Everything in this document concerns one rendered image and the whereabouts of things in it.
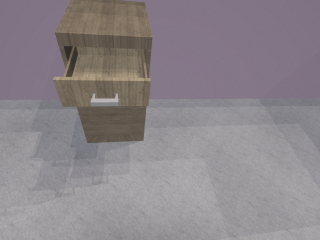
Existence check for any cabinet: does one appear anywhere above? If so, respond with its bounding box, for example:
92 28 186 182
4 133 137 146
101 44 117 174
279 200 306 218
55 0 153 143

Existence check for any drawer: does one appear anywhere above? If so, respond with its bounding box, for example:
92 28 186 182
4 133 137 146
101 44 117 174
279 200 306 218
53 46 151 107

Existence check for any handle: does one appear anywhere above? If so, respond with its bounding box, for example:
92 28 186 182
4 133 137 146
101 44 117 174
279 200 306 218
90 93 119 107

